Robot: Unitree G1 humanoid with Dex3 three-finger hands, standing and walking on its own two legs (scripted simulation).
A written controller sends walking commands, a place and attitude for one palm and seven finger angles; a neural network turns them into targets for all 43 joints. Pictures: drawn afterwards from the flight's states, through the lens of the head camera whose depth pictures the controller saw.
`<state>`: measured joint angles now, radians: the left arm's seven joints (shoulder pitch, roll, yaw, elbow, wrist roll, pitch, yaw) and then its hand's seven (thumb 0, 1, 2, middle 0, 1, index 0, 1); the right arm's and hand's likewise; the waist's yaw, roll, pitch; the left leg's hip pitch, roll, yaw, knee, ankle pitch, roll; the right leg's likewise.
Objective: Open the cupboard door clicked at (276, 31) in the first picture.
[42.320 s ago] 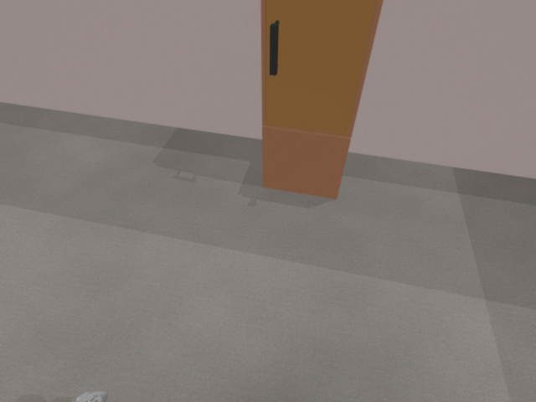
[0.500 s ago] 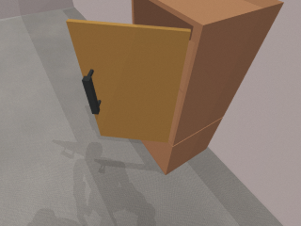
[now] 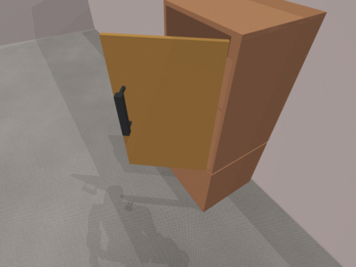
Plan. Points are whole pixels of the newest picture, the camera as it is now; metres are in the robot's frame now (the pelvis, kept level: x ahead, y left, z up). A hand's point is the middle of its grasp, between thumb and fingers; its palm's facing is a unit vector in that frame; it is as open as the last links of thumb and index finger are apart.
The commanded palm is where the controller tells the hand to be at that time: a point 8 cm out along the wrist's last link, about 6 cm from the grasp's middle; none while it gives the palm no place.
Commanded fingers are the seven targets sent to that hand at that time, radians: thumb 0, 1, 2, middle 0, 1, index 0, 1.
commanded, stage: look again from close up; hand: left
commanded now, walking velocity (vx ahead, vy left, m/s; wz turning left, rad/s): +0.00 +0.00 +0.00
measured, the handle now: (124, 111) +0.60 +0.22 +0.00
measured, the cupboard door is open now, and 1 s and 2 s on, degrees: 51 51 51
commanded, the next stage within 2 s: raise the hand with hooked fingers in 0.02 s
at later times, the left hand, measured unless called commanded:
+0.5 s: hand (102, 252) +0.17 +0.18 -0.05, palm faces -0.06 -1.00 -0.01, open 8.4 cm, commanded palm +0.13 +0.26 -0.05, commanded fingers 0.00 0.43 0.70 -0.23 -0.60 -0.23 -0.60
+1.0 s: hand (81, 227) +0.21 +0.24 -0.03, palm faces -0.01 -1.00 -0.06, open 11.4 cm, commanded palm +0.18 +0.29 -0.02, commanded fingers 0.00 -0.15 0.45 -0.28 -0.98 -0.28 -0.98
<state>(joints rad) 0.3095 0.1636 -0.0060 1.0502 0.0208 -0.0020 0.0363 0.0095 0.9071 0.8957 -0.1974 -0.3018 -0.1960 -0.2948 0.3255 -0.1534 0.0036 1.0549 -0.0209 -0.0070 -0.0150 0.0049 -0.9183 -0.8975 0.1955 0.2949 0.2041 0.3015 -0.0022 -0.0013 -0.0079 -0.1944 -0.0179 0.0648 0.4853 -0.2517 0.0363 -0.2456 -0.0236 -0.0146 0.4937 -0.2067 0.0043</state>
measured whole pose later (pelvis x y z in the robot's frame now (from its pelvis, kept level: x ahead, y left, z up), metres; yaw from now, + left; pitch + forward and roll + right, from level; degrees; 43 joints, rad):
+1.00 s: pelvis +0.01 +0.00 -0.08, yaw +3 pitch +15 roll -3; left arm 0.35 0.33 0.33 0.04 -0.37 -0.32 -0.46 0.01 0.07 0.54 -0.26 -0.83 -0.26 -0.83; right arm 0.28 -0.23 0.02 0.54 0.04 -0.22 -0.04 0.01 -0.90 -0.90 0.20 0.30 0.21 0.30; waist 0.00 0.04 -0.13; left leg -0.87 0.01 -0.03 1.15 -0.54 0.03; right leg -0.86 0.01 -0.07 1.07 -0.48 -0.01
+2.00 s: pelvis +0.01 +0.00 -0.05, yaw +2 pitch +11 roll -2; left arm -0.02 0.46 0.43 0.40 -0.38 -0.24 -0.60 -0.01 -0.50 0.30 -0.30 -1.20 -0.30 -1.20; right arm 0.32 -0.30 0.03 0.50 0.05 -0.18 -0.06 0.01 -0.91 -0.90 0.20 0.30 0.21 0.30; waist -0.02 0.02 -0.11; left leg -0.72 0.01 -0.01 0.99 -0.47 0.03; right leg -0.71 0.01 -0.05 0.92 -0.40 -0.01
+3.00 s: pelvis +0.01 +0.00 -0.07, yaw +1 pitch +17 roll -3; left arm -0.51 0.59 0.48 0.88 -0.28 -0.31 -0.63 -0.01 -0.50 0.30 -0.30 -1.20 -0.30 -1.20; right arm 0.37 -0.30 0.04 0.56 0.05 -0.06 -0.06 0.01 -0.91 -0.90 0.20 0.30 0.21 0.30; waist -0.07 0.00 -0.11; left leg -0.85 0.02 0.00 1.05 -0.49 0.03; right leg -0.85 0.03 -0.05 0.97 -0.41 -0.01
